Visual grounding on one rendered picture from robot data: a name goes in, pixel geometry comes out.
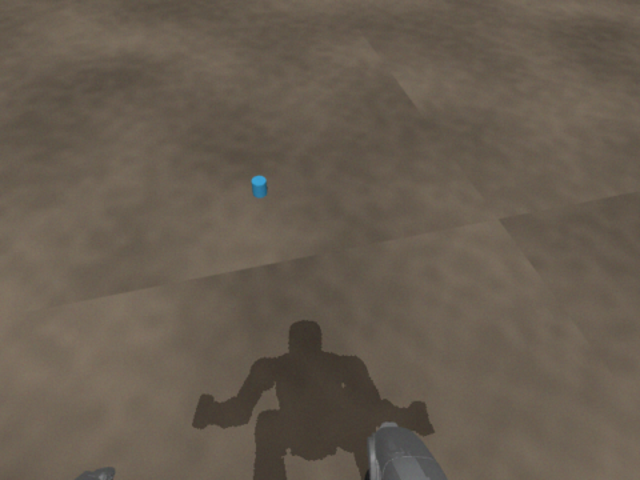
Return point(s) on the tin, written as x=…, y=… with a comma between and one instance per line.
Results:
x=259, y=186

